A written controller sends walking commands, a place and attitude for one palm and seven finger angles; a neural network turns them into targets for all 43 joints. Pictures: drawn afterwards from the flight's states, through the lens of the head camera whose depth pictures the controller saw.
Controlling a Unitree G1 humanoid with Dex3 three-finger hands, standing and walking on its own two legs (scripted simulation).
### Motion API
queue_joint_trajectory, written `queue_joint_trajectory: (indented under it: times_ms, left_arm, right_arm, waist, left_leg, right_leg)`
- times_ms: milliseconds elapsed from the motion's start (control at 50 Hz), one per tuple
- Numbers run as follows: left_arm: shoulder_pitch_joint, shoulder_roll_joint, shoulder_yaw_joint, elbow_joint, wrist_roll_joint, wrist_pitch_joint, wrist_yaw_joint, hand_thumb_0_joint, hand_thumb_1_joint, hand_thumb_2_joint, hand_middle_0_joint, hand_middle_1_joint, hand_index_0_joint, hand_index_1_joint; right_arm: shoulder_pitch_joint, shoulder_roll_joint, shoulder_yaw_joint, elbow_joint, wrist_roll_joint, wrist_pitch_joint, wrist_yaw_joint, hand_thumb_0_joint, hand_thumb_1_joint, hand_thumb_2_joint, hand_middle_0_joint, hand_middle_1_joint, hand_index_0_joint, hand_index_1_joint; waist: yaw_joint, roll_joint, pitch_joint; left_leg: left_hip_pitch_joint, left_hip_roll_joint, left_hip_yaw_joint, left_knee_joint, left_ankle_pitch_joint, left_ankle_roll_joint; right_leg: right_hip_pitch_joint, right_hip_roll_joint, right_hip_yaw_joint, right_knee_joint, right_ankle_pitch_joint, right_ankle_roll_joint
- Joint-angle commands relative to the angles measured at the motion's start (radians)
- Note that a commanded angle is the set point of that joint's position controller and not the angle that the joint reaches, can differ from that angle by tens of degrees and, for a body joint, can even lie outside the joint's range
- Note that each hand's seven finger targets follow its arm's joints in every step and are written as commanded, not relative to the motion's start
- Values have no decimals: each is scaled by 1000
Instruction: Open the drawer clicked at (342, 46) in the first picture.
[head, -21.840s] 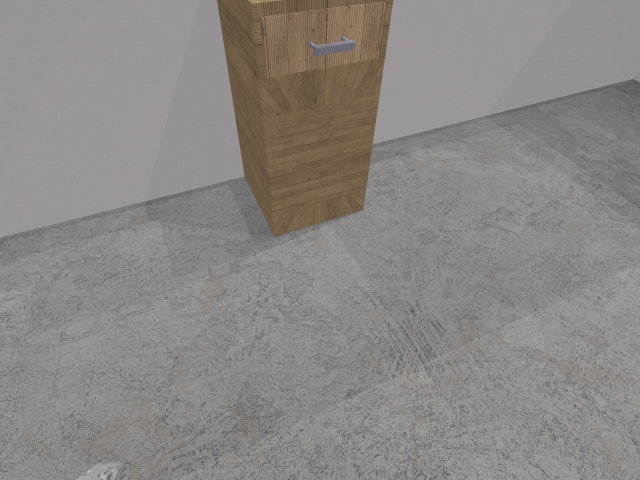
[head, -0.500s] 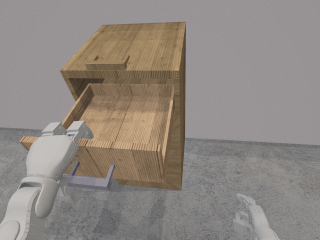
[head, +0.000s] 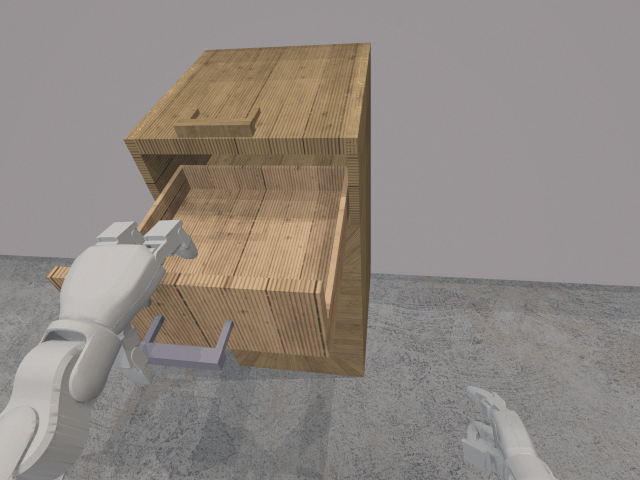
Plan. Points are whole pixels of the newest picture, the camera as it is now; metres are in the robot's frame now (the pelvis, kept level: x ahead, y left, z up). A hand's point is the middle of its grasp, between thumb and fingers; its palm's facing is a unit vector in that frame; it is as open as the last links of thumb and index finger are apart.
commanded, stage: draw the hand back to the body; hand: left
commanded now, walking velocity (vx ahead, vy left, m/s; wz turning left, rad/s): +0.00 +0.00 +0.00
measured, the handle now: (185, 340) +0.27 +0.25 +0.01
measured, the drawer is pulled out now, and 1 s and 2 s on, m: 0.30 0.30 0.30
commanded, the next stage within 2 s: step back with the hand held close in 1.50 s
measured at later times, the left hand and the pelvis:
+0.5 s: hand (115, 325) +0.21 +0.26 +0.14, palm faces +0.11 -0.05 -0.99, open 13.8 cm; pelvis +0.00 +0.00 +0.00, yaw +0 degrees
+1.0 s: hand (120, 303) +0.21 +0.23 +0.19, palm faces +0.39 -0.83 -0.38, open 11.3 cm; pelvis +0.02 +0.00 +0.00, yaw +0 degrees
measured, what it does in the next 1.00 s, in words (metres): stands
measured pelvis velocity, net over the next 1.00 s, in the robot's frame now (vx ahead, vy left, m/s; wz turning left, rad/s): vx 0.02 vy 0.00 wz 0.00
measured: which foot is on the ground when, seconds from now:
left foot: down 0.00-1.00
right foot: down 0.00-1.00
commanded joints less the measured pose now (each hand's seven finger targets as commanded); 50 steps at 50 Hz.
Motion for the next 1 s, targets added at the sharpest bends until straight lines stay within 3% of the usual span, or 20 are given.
queue_joint_trajectory:
  times_ms: [0,40,60,140,160,180,240,260,300,360,440,480,500,520,540,580,620,680,800,980]
  left_arm:
    - [-172,228,203,-152,5,-9,62,0,-500,300,-300,-1200,-300,-1200]
    - [-179,237,219,-185,-6,-9,69,0,-500,300,-300,-1200,-300,-1200]
    - [-196,200,172,-205,1,-15,68,0,-500,300,-300,-1200,-300,-1200]
    - [-129,236,219,-208,-18,-7,72,0,-500,300,-300,-1200,-300,-1200]
    - [-125,199,178,-214,-7,-11,66,0,-500,300,-300,-1200,-300,-1200]
    - [-88,233,216,-197,-16,-12,70,0,-500,300,-300,-1200,-300,-1200]
    - [-83,258,250,-242,-26,-13,74,0,-500,300,-300,-1200,-300,-1200]
    - [-90,221,207,-240,-13,-17,72,0,-500,300,-300,-1200,-300,-1200]
    - [-63,222,213,-234,-24,-26,76,0,-500,300,-300,-1200,-300,-1200]
    - [-67,248,242,-244,-19,-33,82,0,-500,300,-300,-1200,-300,-1200]
    - [-18,278,289,-229,-48,-27,83,0,-500,300,-300,-1200,-300,-1200]
    - [0,249,259,-214,-39,-30,77,0,-500,300,-300,-1200,-300,-1200]
    - [-76,-129,247,-257,-745,-130,114,0,-465,315,-298,-1178,-298,-1178]
    - [15,-15,319,-196,-774,-178,143,0,-430,330,-295,-1155,-295,-1155]
    - [70,12,386,-237,-849,-210,155,0,-395,345,-292,-1133,-292,-1133]
    - [34,12,393,-367,-875,-263,179,0,-325,375,-287,-1087,-287,-1087]
    - [76,-20,383,-353,-879,-279,197,0,-255,405,-282,-1043,-282,-1043]
    - [110,-40,379,-341,-885,-291,200,0,-150,450,-275,-975,-275,-975]
    - [197,-56,382,-375,-892,-295,189,0,60,540,-260,-840,-260,-840]
    - [255,-54,401,-373,-897,-281,187,0,375,675,-237,-637,-237,-637]
  right_arm:
    - [-176,-87,-36,-166,4,-51,-5,0,-900,-900,200,300,200,300]
    - [-197,-89,-37,-177,13,-57,-4,0,-900,-900,200,300,200,300]
    - [-180,-81,-32,-179,4,-63,-1,0,-900,-900,200,300,200,300]
    - [-187,-96,-40,-177,13,-66,-6,0,-900,-900,200,300,200,300]
    - [-175,-87,-34,-182,4,-69,-4,0,-900,-900,200,300,200,300]
    - [-170,-94,-45,-169,8,-63,-10,0,-900,-900,200,300,200,300]
    - [-189,-102,-40,-184,12,-69,-14,0,-900,-900,200,300,200,300]
    - [-176,-90,-33,-185,6,-69,-13,0,-900,-900,200,300,200,300]
    - [-171,-98,-42,-181,5,-66,-19,0,-900,-900,200,300,200,300]
    - [-167,-93,-34,-184,2,-74,-19,0,-900,-900,200,300,200,300]
    - [-184,-103,-39,-184,12,-70,-26,0,-900,-900,200,300,200,300]
    - [-169,-98,-43,-175,6,-64,-27,0,-900,-900,200,300,200,300]
    - [-110,-8,-35,-241,11,-133,-46,0,-900,-900,200,300,200,300]
    - [-103,-50,-32,-198,-2,-177,-62,0,-900,-900,200,300,200,300]
    - [-109,-58,-30,-185,-5,-199,-79,0,-900,-900,200,300,200,300]
    - [-77,-54,-29,-182,-15,-244,-91,0,-900,-900,200,300,200,300]
    - [-55,-43,-26,-163,-23,-267,-89,0,-900,-900,200,300,200,300]
    - [-45,-46,-30,-146,-27,-287,-81,0,-900,-900,200,300,200,300]
    - [-33,-54,-46,-144,-29,-294,-64,0,-900,-900,200,300,200,300]
    - [-32,-58,-61,-143,-22,-281,-66,0,-900,-900,200,300,200,300]
  waist:
    - [19,-71,-149]
    - [20,-30,-161]
    - [16,-39,-204]
    - [10,-59,-167]
    - [15,-72,-196]
    - [8,-79,-157]
    - [14,-45,-165]
    - [12,-52,-177]
    - [10,-58,-140]
    - [17,-64,-180]
    - [11,-60,-124]
    - [5,-57,-122]
    - [-90,-196,-39]
    - [-73,-241,-49]
    - [-54,-243,-46]
    - [-47,-60,-144]
    - [-42,12,-112]
    - [-44,-8,-47]
    - [-40,-15,-101]
    - [-44,-58,-94]
  left_leg:
    - [-53,1,25,-71,135,2]
    - [-44,5,20,-64,132,0]
    - [-30,-2,23,-60,151,3]
    - [-42,7,20,-57,134,-1]
    - [-36,-3,25,-51,143,5]
    - [-41,3,24,-57,133,5]
    - [-38,6,21,-45,136,1]
    - [-30,0,27,-43,138,4]
    - [-34,1,25,-50,121,5]
    - [-32,0,21,-41,130,4]
    - [-44,7,20,-34,105,1]
    - [-41,4,25,-39,117,3]
    - [41,35,16,-32,26,26]
    - [45,47,14,-34,-8,28]
    - [47,41,13,-39,2,23]
    - [70,32,19,-59,64,11]
    - [55,33,20,-77,97,-3]
    - [22,38,18,-90,119,-6]
    - [31,42,22,-75,233,-8]
    - [39,43,21,-74,246,-10]
  right_leg:
    - [104,-2,-15,-70,35,-2]
    - [99,6,-3,-70,28,-6]
    - [114,-6,-14,-61,40,-5]
    - [98,3,-8,-66,42,-2]
    - [110,-9,-14,-61,42,1]
    - [97,-3,-9,-69,41,1]
    - [94,-1,-3,-66,52,1]
    - [89,-10,-15,-63,34,3]
    - [70,-6,-16,-73,23,4]
    - [91,-11,-15,-65,25,2]
    - [67,-4,-1,-76,17,5]
    - [64,-7,-16,-73,18,6]
    - [25,14,-44,-119,-13,-3]
    - [29,11,-30,-122,-46,3]
    - [37,9,-27,-147,-57,7]
    - [112,-12,-28,-121,7,2]
    - [117,-12,-35,-115,37,-5]
    - [117,-12,-36,-126,57,-8]
    - [168,-13,-36,-103,176,-9]
    - [148,-9,-38,-110,187,-2]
